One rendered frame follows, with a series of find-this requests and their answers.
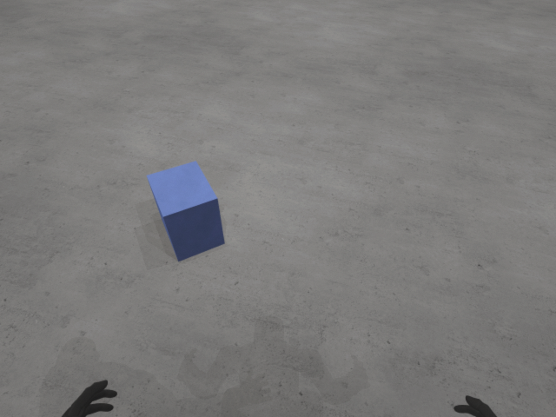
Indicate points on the carton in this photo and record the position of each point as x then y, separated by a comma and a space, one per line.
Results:
189, 209

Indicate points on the left robot hand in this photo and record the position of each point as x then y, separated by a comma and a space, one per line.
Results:
82, 407

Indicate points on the right robot hand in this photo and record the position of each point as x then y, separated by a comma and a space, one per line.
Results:
476, 408

